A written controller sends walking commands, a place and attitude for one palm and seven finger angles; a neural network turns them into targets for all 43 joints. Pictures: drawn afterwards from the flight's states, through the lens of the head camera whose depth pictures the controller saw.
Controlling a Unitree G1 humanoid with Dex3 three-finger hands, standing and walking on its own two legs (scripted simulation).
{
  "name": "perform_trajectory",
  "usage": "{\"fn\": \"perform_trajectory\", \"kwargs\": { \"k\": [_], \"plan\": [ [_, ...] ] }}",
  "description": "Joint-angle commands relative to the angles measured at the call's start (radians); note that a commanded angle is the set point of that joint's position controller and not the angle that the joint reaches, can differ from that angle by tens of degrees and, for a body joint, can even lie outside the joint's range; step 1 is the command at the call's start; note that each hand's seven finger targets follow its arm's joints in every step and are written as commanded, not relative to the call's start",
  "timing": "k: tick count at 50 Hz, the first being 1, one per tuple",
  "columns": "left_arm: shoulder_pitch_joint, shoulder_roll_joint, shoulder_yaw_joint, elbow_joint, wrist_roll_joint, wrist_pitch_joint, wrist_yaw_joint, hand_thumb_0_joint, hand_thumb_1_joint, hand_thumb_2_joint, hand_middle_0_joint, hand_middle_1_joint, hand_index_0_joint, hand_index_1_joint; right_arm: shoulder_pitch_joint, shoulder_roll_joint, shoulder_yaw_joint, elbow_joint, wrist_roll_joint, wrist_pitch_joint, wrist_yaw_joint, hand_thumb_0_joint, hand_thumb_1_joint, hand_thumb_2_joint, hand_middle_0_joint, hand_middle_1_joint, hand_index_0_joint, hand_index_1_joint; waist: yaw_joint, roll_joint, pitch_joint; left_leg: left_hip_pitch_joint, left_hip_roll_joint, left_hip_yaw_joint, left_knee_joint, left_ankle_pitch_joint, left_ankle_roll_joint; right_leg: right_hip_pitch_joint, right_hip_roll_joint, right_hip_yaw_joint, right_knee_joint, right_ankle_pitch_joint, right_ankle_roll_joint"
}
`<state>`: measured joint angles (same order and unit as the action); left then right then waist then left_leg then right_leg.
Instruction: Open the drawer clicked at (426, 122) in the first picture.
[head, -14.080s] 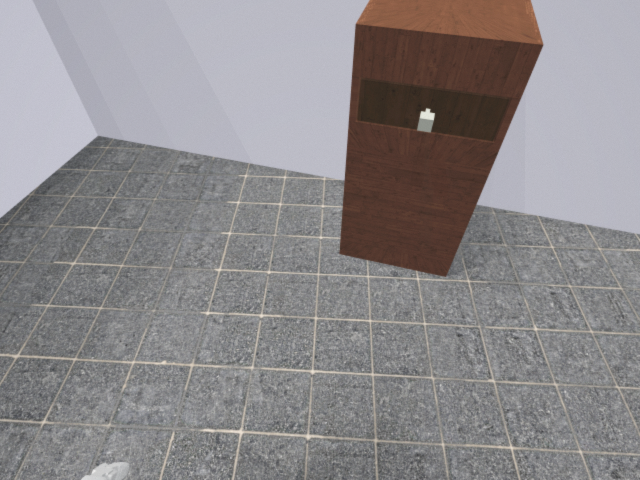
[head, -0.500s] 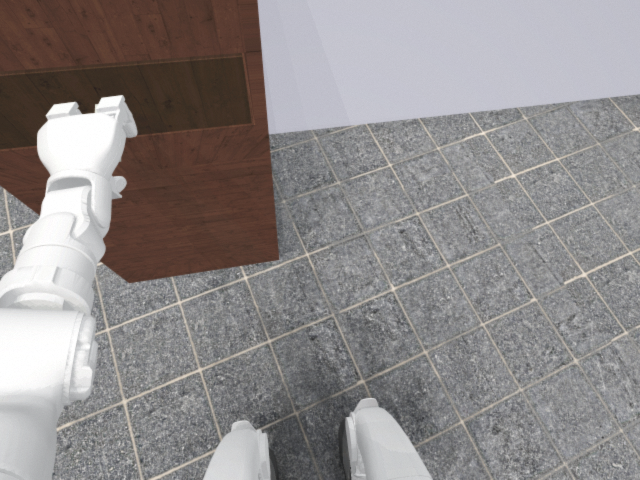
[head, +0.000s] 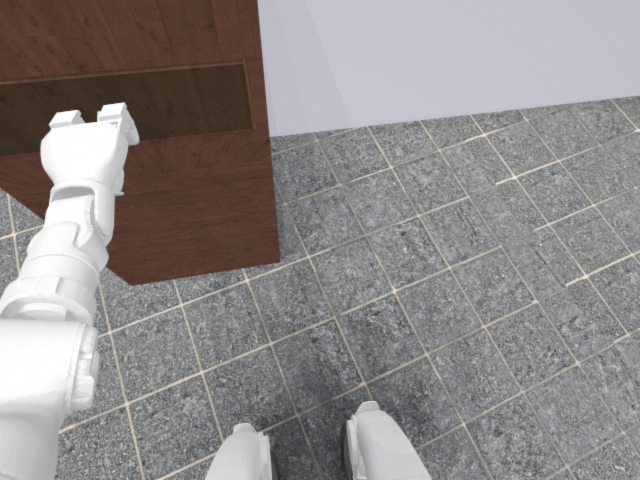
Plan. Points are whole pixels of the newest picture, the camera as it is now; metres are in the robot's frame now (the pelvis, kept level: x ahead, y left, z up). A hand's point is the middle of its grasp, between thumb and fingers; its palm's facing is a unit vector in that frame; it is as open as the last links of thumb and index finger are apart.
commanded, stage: pull the drawer open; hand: left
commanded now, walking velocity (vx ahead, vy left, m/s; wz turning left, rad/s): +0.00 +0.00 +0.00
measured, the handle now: (103, 138) +0.56 +0.24 +0.00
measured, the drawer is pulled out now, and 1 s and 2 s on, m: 0.00 0.13 0.24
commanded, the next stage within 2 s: none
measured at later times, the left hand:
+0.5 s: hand (108, 220) +0.45 +0.23 -0.02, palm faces -0.05 -0.05 -1.00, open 7.0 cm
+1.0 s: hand (107, 265) +0.39 +0.23 -0.02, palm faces -0.04 -0.04 -1.00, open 7.0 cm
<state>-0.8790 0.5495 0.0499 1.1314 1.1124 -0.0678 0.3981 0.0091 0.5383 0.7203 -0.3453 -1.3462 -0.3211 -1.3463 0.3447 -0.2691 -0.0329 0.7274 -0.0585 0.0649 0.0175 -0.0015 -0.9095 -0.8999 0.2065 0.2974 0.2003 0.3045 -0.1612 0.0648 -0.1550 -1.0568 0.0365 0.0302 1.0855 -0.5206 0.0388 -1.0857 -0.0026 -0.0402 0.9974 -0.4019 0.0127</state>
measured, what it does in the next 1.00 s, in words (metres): stands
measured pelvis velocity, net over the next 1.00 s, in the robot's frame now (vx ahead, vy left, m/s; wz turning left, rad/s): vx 0.01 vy -0.01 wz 0.02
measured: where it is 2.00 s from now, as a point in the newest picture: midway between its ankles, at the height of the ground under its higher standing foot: outside the picture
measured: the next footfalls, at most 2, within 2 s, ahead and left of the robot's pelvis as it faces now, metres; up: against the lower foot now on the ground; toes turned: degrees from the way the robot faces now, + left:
none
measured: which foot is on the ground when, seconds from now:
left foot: down 0.00-1.00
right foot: down 0.00-1.00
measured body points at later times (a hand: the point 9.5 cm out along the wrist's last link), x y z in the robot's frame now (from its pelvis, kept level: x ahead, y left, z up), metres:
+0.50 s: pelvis +0.02 +0.00 +0.02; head +0.14 +0.00 +0.45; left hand +0.44 +0.23 +0.04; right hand +0.07 -0.27 -0.12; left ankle -0.02 +0.09 -0.66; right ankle +0.03 -0.13 -0.66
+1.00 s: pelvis +0.01 -0.01 +0.02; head +0.11 -0.02 +0.46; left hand +0.38 +0.22 +0.04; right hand +0.09 -0.27 -0.12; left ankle -0.02 +0.09 -0.66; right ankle +0.03 -0.13 -0.66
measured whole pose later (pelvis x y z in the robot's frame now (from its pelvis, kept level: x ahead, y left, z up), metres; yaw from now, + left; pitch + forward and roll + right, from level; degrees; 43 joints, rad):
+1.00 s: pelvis +0.01 -0.01 +0.02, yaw +1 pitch +20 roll -1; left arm -0.40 0.35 -0.02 0.81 1.12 -0.04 0.52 0.01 0.53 0.78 -0.33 -1.35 -0.31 -1.35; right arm 0.26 -0.24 -0.07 0.72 -0.04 0.09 0.01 0.00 -0.91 -0.90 0.21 0.30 0.20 0.30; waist -0.04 0.05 -0.17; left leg -0.81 0.02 0.04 0.95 -0.49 0.02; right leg -0.87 -0.01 -0.03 0.91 -0.40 0.00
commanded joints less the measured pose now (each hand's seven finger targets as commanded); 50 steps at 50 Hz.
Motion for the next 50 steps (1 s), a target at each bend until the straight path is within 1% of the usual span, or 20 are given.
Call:
{"fn": "perform_trajectory", "kwargs": {
  "k": [1,4,7,9,11,12,16,19,22,23,24,28,32,34,38,40,42,45,46,50],
  "plan": [
    [-0.216,0.247,0.068,-0.195,-0.013,-0.011,0.033,0.000,0.900,0.900,-0.400,-1.350,-0.400,-1.350,0.185,-0.176,-0.069,-0.030,0.003,0.001,-0.011,0.000,-0.900,-0.900,0.200,0.300,0.200,0.300,0.049,0.057,-0.571,0.383,-0.025,-0.049,-0.113,0.613,-0.007,0.368,0.050,-0.011,-0.066,0.418,-0.042],
    [-0.141,0.178,0.036,-0.225,-0.021,-0.011,0.042,0.000,0.900,0.900,-0.400,-1.350,-0.400,-1.350,0.175,-0.169,-0.076,-0.035,0.007,0.002,-0.007,0.000,-0.900,-0.900,0.200,0.300,0.200,0.300,0.053,0.039,-0.526,0.398,-0.020,-0.043,-0.128,0.631,-0.007,0.375,0.050,-0.013,-0.087,0.426,-0.039],
    [-0.103,0.165,0.039,-0.242,-0.018,-0.013,0.058,0.000,0.900,0.900,-0.400,-1.350,-0.400,-1.350,0.165,-0.168,-0.079,-0.032,0.006,0.005,-0.006,0.000,-0.900,-0.900,0.200,0.300,0.200,0.300,0.060,0.024,-0.508,0.397,-0.020,-0.040,-0.140,0.633,-0.006,0.389,0.048,-0.011,-0.091,0.437,-0.040],
    [-0.072,0.162,0.042,-0.232,-0.015,-0.004,0.068,0.000,0.900,0.900,-0.400,-1.350,-0.400,-1.350,0.151,-0.167,-0.079,-0.031,0.008,0.009,-0.006,0.000,-0.900,-0.900,0.200,0.300,0.200,0.300,0.065,-0.006,-0.455,0.369,-0.023,-0.032,-0.155,0.590,-0.006,0.397,0.048,-0.012,-0.102,0.421,-0.041],
    [-0.094,0.139,0.031,-0.271,-0.008,-0.009,0.083,0.000,0.900,0.900,-0.400,-1.350,-0.400,-1.350,0.141,-0.163,-0.084,-0.030,0.007,0.008,-0.008,0.000,-0.900,-0.900,0.200,0.300,0.200,0.300,0.062,0.000,-0.477,0.394,-0.022,-0.038,-0.157,0.606,-0.007,0.393,0.045,-0.012,-0.098,0.423,-0.043],
    [-0.066,0.129,0.030,-0.270,-0.006,-0.007,0.091,0.000,0.900,0.900,-0.400,-1.350,-0.400,-1.350,0.141,-0.161,-0.085,-0.032,0.005,0.009,-0.005,0.000,-0.900,-0.900,0.200,0.300,0.200,0.300,0.073,0.018,-0.482,0.408,-0.023,-0.034,-0.159,0.623,-0.008,0.398,0.045,-0.012,-0.100,0.430,-0.043],
    [-0.058,0.081,0.006,-0.301,-0.001,0.005,0.109,0.000,0.900,0.900,-0.400,-1.350,-0.400,-1.350,0.119,-0.153,-0.089,-0.036,0.007,0.014,-0.004,0.000,-0.900,-0.900,0.200,0.300,0.200,0.300,0.069,0.022,-0.456,0.442,-0.020,-0.038,-0.165,0.661,-0.014,0.382,0.045,-0.015,-0.107,0.431,-0.046],
    [-0.031,0.061,-0.001,-0.304,0.004,0.011,0.120,0.000,0.900,0.900,-0.400,-1.350,-0.400,-1.350,0.107,-0.148,-0.092,-0.039,0.008,0.017,-0.006,0.000,-0.900,-0.900,0.200,0.300,0.200,0.300,0.069,-0.008,-0.442,0.448,-0.018,-0.036,-0.171,0.653,-0.014,0.389,0.045,-0.017,-0.113,0.429,-0.044],
    [0.024,0.070,0.012,-0.314,0.006,0.016,0.125,0.000,0.900,0.900,-0.400,-1.350,-0.400,-1.350,0.090,-0.144,-0.088,-0.048,0.009,0.021,-0.006,0.000,-0.900,-0.900,0.200,0.300,0.200,0.300,0.096,0.022,-0.457,0.454,-0.026,-0.031,-0.180,0.658,-0.016,0.416,0.042,-0.011,-0.111,0.441,-0.049],
    [0.015,0.030,-0.019,-0.317,0.006,0.018,0.128,0.000,0.900,0.900,-0.400,-1.350,-0.400,-1.350,0.080,-0.138,-0.090,-0.051,0.011,0.020,-0.006,0.000,-0.900,-0.900,0.200,0.300,0.200,0.300,0.081,0.012,-0.431,0.457,-0.024,-0.031,-0.181,0.645,-0.016,0.400,0.044,-0.015,-0.119,0.430,-0.048],
    [0.010,0.021,-0.023,-0.324,0.006,0.016,0.131,0.000,0.900,0.900,-0.400,-1.350,-0.400,-1.350,0.078,-0.136,-0.092,-0.053,0.012,0.018,-0.007,0.000,-0.900,-0.900,0.200,0.300,0.200,0.300,0.079,-0.012,-0.427,0.447,-0.027,-0.026,-0.184,0.618,-0.013,0.415,0.043,-0.014,-0.125,0.427,-0.047],
    [0.052,0.043,-0.003,-0.319,0.009,0.017,0.138,0.000,0.900,0.900,-0.400,-1.350,-0.400,-1.350,0.055,-0.136,-0.088,-0.057,0.014,0.018,-0.013,0.000,-0.900,-0.900,0.200,0.300,0.200,0.300,0.093,-0.021,-0.415,0.428,-0.034,-0.022,-0.193,0.573,-0.012,0.429,0.041,-0.008,-0.127,0.419,-0.050],
    [0.074,0.009,-0.022,-0.359,0.011,0.013,0.147,0.000,0.900,0.900,-0.400,-1.350,-0.400,-1.350,0.039,-0.127,-0.089,-0.069,0.016,0.014,-0.014,0.000,-0.900,-0.900,0.200,0.300,0.200,0.300,0.100,-0.012,-0.430,0.439,-0.038,-0.017,-0.197,0.567,-0.011,0.446,0.040,-0.005,-0.132,0.422,-0.051],
    [0.093,0.005,-0.025,-0.362,0.010,0.015,0.150,0.000,0.900,0.900,-0.400,-1.350,-0.400,-1.350,0.029,-0.125,-0.087,-0.073,0.017,0.013,-0.016,0.000,-0.900,-0.900,0.200,0.300,0.200,0.300,0.102,-0.026,-0.411,0.426,-0.041,-0.013,-0.205,0.538,-0.011,0.455,0.040,-0.006,-0.137,0.413,-0.051],
    [0.161,0.018,0.000,-0.401,0.006,0.013,0.155,0.000,0.900,0.900,-0.400,-1.350,-0.400,-1.350,0.013,-0.121,-0.088,-0.080,0.018,0.012,-0.018,0.000,-0.900,-0.900,0.200,0.300,0.200,0.300,0.120,-0.036,-0.427,0.432,-0.044,-0.009,-0.208,0.543,-0.009,0.488,0.039,-0.001,-0.138,0.432,-0.053],
    [0.183,-0.013,-0.025,-0.407,0.007,0.016,0.157,0.000,0.900,0.900,-0.400,-1.350,-0.400,-1.350,-0.001,-0.118,-0.085,-0.088,0.022,0.009,-0.019,0.000,-0.900,-0.900,0.200,0.300,0.200,0.300,0.119,-0.032,-0.394,0.425,-0.044,-0.010,-0.219,0.518,-0.012,0.477,0.040,-0.003,-0.146,0.408,-0.054],
    [0.186,-0.010,-0.020,-0.449,0.012,0.014,0.164,0.000,0.900,0.900,-0.400,-1.350,-0.400,-1.350,-0.006,-0.118,-0.087,-0.089,0.020,0.006,-0.019,0.000,-0.900,-0.900,0.200,0.300,0.200,0.300,0.124,-0.015,-0.408,0.450,-0.040,-0.015,-0.223,0.546,-0.013,0.473,0.039,-0.006,-0.142,0.406,-0.056],
    [0.237,-0.023,-0.021,-0.469,0.008,0.021,0.173,0.000,0.900,0.900,-0.400,-1.350,-0.400,-1.350,-0.019,-0.115,-0.088,-0.091,0.021,0.003,-0.022,0.000,-0.900,-0.900,0.200,0.300,0.200,0.300,0.120,-0.056,-0.397,0.445,-0.042,-0.009,-0.225,0.520,-0.011,0.492,0.040,-0.003,-0.154,0.412,-0.053],
    [0.259,-0.020,-0.013,-0.477,0.000,0.024,0.172,0.000,0.900,0.900,-0.400,-1.350,-0.400,-1.350,-0.026,-0.118,-0.086,-0.093,0.019,0.001,-0.023,0.000,-0.900,-0.900,0.200,0.300,0.200,0.300,0.132,-0.036,-0.396,0.441,-0.044,-0.011,-0.230,0.524,-0.013,0.498,0.039,-0.003,-0.151,0.410,-0.056],
    [0.254,-0.043,-0.039,-0.495,0.010,0.031,0.183,0.000,0.900,0.900,-0.400,-1.350,-0.400,-1.350,-0.043,-0.112,-0.085,-0.094,0.023,-0.008,-0.027,0.000,-0.900,-0.900,0.200,0.300,0.200,0.300,0.121,-0.038,-0.352,0.447,-0.043,-0.011,-0.242,0.473,-0.014,0.468,0.040,-0.007,-0.161,0.360,-0.057]
  ]
}}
